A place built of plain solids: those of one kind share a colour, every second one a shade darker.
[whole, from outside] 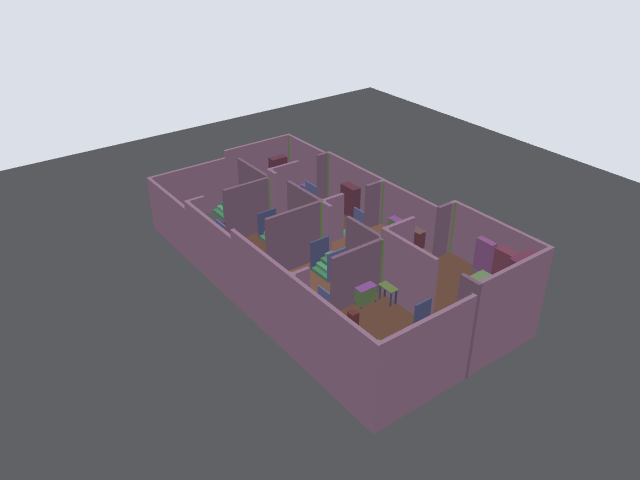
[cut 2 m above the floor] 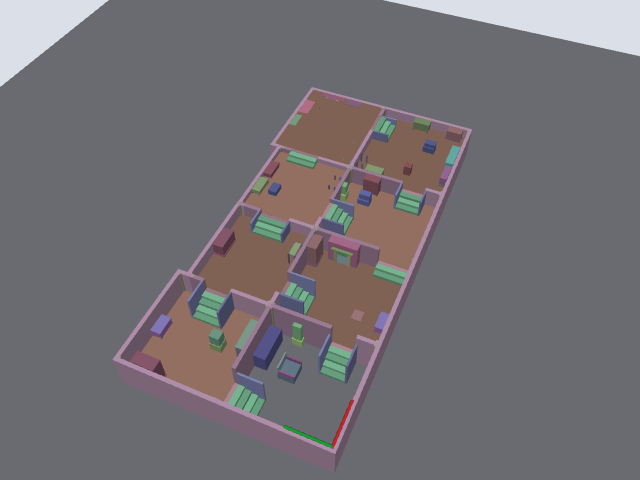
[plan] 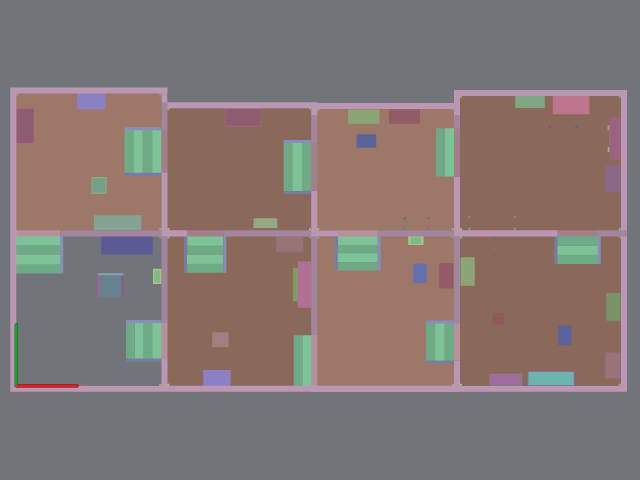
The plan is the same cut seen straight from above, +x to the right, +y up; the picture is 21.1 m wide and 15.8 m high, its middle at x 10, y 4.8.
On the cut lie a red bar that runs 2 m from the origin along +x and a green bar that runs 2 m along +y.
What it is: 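An antiques and second-hand furniture shop that rambles through four to six joined old terraced houses; each house a front and a back room of 4 to 6 m, on its own floor level; doorways knocked through the party walls, each with a short flight between solid cheeks built out into the lower room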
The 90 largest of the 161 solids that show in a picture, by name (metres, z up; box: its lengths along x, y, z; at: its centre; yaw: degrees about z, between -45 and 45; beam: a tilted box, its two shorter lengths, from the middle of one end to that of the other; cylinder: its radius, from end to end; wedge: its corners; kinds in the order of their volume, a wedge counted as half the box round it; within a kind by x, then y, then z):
{
 "raised_1": {"box": [4.78, 4.51, 0.73], "at": [2.39, 7.37, 0.31]},
 "raised_2": {"box": [4.73, 4.92, 0.68], "at": [7.34, 2.46, 0.29]},
 "raised_3": {"box": [4.73, 4.02, 1.34], "at": [7.34, 7.13, 0.62]},
 "raised_4": {"box": [4.5, 4.92, 1.03], "at": [12.16, 2.46, 0.47]},
 "raised_5": {"box": [4.5, 4.0, 1.77], "at": [12.16, 7.12, 0.84]},
 "raised_6": {"box": [5.29, 4.92, 1.49], "at": [17.26, 2.46, 0.69]},
 "raised_7": {"box": [5.29, 4.42, 2.03], "at": [17.26, 7.33, 0.97]},
 "wall_1": {"box": [0.2, 5.32, 3.41], "at": [-0.1, 2.46, 1.66]},
 "wall_2": {"box": [0.2, 4.91, 3.89], "at": [-0.1, 7.37, 1.9]},
 "wall_3": {"box": [5.18, 0.2, 3.41], "at": [2.39, -0.1, 1.66]},
 "wall_4": {"box": [5.18, 0.2, 3.89], "at": [2.39, 9.72, 1.9]},
 "wall_5": {"box": [3.53, 0.2, 3.89], "at": [3.21, 5.02, 1.9]},
 "wall_6": {"box": [0.2, 1.1, 3.89], "at": [4.88, 0.35, 1.9]},
 "wall_7": {"box": [0.2, 3.05, 3.89], "at": [4.88, 3.59, 1.9]},
 "wall_8": {"box": [0.2, 2.1, 4.37], "at": [4.88, 5.97, 2.13]},
 "wall_9": {"box": [0.2, 0.93, 4.37], "at": [4.88, 8.87, 2.13]},
 "wall_10": {"box": [0.2, 0.89, 3.89], "at": [4.88, 9.38, 1.9]},
 "wall_11": {"box": [0.85, 0.2, 4.37], "at": [5.2, 5.02, 2.13]},
 "wall_12": {"box": [5.13, 0.2, 3.89], "at": [7.34, -0.1, 1.9]},
 "wall_13": {"box": [5.13, 0.2, 4.37], "at": [7.34, 9.24, 2.13]},
 "wall_14": {"box": [3.1, 0.2, 4.37], "at": [8.36, 5.02, 2.13]},
 "wall_15": {"box": [0.2, 3.45, 4.37], "at": [9.81, 3.39, 2.13]},
 "wall_16": {"box": [0.2, 1.5, 4.37], "at": [9.81, 5.67, 2.13]},
 "wall_17": {"box": [0.2, 1.32, 4.37], "at": [9.81, 8.65, 2.13]},
 "wall_18": {"box": [0.2, 0.42, 4.37], "at": [9.81, 9.12, 2.13]},
 "wall_19": {"box": [0.88, 0.2, 4.37], "at": [10.15, 5.02, 2.13]},
 "wall_20": {"box": [4.9, 0.2, 4.37], "at": [12.16, -0.1, 2.13]},
 "wall_21": {"box": [4.9, 0.2, 4.37], "at": [12.16, 9.21, 2.13]},
 "wall_22": {"box": [2.71, 0.2, 4.37], "at": [13.25, 5.02, 2.13]},
 "wall_23": {"box": [0.2, 1.03, 4.37], "at": [14.51, 0.31, 2.13]},
 "wall_24": {"box": [0.2, 3.07, 4.37], "at": [14.51, 3.59, 2.13]},
 "wall_25": {"box": [0.2, 1.97, 4.85], "at": [14.51, 5.9, 2.38]},
 "wall_26": {"box": [0.2, 0.83, 4.85], "at": [14.51, 8.9, 2.38]},
 "wall_27": {"box": [0.2, 0.83, 4.85], "at": [14.51, 9.33, 2.38]},
 "wall_28": {"box": [3.41, 0.2, 4.85], "at": [16.11, 5.02, 2.38]},
 "wall_29": {"box": [5.69, 0.2, 4.37], "at": [17.26, -0.1, 2.13]},
 "wall_30": {"box": [5.69, 0.2, 4.85], "at": [17.26, 9.64, 2.38]},
 "wall_31": {"box": [0.96, 0.2, 4.85], "at": [19.62, 5.02, 2.38]},
 "wall_32": {"box": [0.2, 5.32, 4.37], "at": [20.0, 2.46, 2.13]},
 "wall_33": {"box": [0.2, 4.82, 4.85], "at": [20.0, 7.33, 2.38]},
 "doorway_1": {"box": [1.45, 0.2, 0.73], "at": [0.72, 5.02, 0.31]},
 "doorway_2": {"box": [0.2, 1.4, 1.34], "at": [4.88, 7.71, 0.62]},
 "doorway_3": {"box": [1.19, 0.2, 1.34], "at": [6.22, 5.02, 0.62]},
 "doorway_4": {"box": [0.2, 1.66, 1.03], "at": [9.81, 0.83, 0.47]},
 "doorway_5": {"box": [0.2, 1.58, 1.77], "at": [9.81, 7.21, 0.84]},
 "doorway_6": {"box": [1.31, 0.2, 1.77], "at": [11.24, 5.02, 0.84]},
 "doorway_7": {"box": [0.2, 1.22, 1.49], "at": [14.51, 1.44, 0.69]},
 "doorway_8": {"box": [0.2, 1.59, 2.03], "at": [14.51, 7.68, 0.97]},
 "doorway_9": {"box": [1.32, 0.2, 2.03], "at": [18.48, 5.02, 0.97]},
 "chimney_breast_1": {"box": [0.44, 1.52, 3.26], "at": [9.49, 3.33, 2.21]},
 "chimney_breast_2": {"box": [0.38, 1.38, 2.86], "at": [19.71, 8.14, 3.36]},
 "wardrobe_body_1": {"box": [0.56, 1.13, 1.87], "at": [0.3, 8.55, 1.7]},
 "wardrobe_body_2": {"box": [1.16, 0.56, 1.81], "at": [7.47, 8.84, 2.29]},
 "wardrobe_body_3": {"box": [1.17, 0.56, 1.81], "at": [18.26, 9.24, 2.98]},
 "flight_1": {"box": [1.45, 0.3, 0.56], "at": [0.72, 4.46, 0.23]},
 "flight_2": {"box": [1.45, 0.31, 0.73], "at": [0.72, 4.77, 0.31]},
 "flight_3": {"box": [0.3, 1.4, 0.51], "at": [4.32, 7.71, 0.88]},
 "flight_4": {"box": [0.29, 1.17, 0.52], "at": [4.34, 1.48, 0.21]},
 "flight_5": {"box": [0.31, 1.4, 0.66], "at": [4.63, 7.71, 0.96]},
 "flight_6": {"box": [0.3, 1.17, 0.68], "at": [4.64, 1.48, 0.29]},
 "flight_7": {"box": [1.19, 0.3, 0.54], "at": [6.22, 4.47, 0.85]},
 "flight_8": {"box": [1.19, 0.31, 0.71], "at": [6.22, 4.77, 0.94]},
 "flight_9": {"box": [0.31, 1.58, 0.48], "at": [9.56, 7.21, 1.48]},
 "flight_10": {"box": [0.29, 1.66, 0.4], "at": [9.57, 0.83, 0.78]},
 "flight_11": {"box": [1.31, 0.28, 0.6], "at": [11.24, 4.5, 1.24]},
 "flight_12": {"box": [1.31, 0.29, 0.79], "at": [11.24, 4.78, 1.33]},
 "flight_13": {"box": [0.31, 1.22, 0.5], "at": [14.26, 1.44, 1.19]},
 "flight_14": {"box": [1.32, 0.31, 0.6], "at": [18.48, 4.77, 1.69]},
 "upstand_1": {"box": [0.1, 1.22, 1.63], "at": [1.5, 4.31, 0.76]},
 "upstand_2": {"box": [1.22, 0.1, 1.56], "at": [4.17, 6.96, 1.41]},
 "upstand_3": {"box": [1.22, 0.1, 1.56], "at": [4.17, 8.46, 1.41]},
 "upstand_4": {"box": [1.16, 0.1, 1.58], "at": [4.2, 0.85, 0.74]},
 "upstand_5": {"box": [1.16, 0.1, 1.58], "at": [4.2, 2.12, 0.74]},
 "upstand_6": {"box": [0.1, 1.2, 1.61], "at": [5.58, 4.32, 1.39]},
 "upstand_7": {"box": [0.1, 1.2, 1.61], "at": [6.86, 4.32, 1.39]},
 "upstand_8": {"box": [0.1, 1.13, 1.69], "at": [10.54, 4.35, 1.78]},
 "upstand_9": {"box": [0.1, 1.13, 1.69], "at": [11.95, 4.35, 1.78]},
 "glazed_cabinet_body_1": {"box": [1.04, 0.36, 1.72], "at": [16.12, 0.2, 2.39]},
 "glazed_cabinet_body_2": {"box": [0.94, 0.36, 1.7], "at": [16.91, 9.34, 2.93]},
 "tallboy_body_1": {"box": [0.88, 0.48, 1.5], "at": [9.01, 4.66, 1.47]},
 "tallboy_body_2": {"box": [0.48, 0.83, 1.44], "at": [19.64, 0.67, 2.25]},
 "dresser_body_1": {"box": [1.5, 0.44, 1.78], "at": [17.61, 0.24, 2.42]},
 "chest_drawers_body_1": {"box": [1.03, 0.47, 0.89], "at": [11.45, 8.86, 2.2]},
 "chest_drawers_body_2": {"box": [0.47, 0.94, 0.8], "at": [14.86, 3.76, 1.91]},
 "chest_drawers_body_3": {"box": [0.47, 0.91, 0.87], "at": [19.65, 2.6, 1.95]},
 "counter_1": {"box": [1.7, 0.6, 1.0], "at": [3.65, 4.62, 0.45]},
 "bureau_body_1": {"box": [1.02, 0.47, 0.95], "at": [12.79, 8.86, 2.23]},
 "bureau_body_2": {"box": [0.47, 0.84, 0.97], "at": [14.16, 3.62, 1.55]},
 "armchair_seat_1": {"box": [0.85, 0.8, 0.5], "at": [3.1, 3.31, 0.2]},
 "trunk_body_1": {"box": [0.91, 0.49, 0.39], "at": [2.47, 9.36, 0.95]}
}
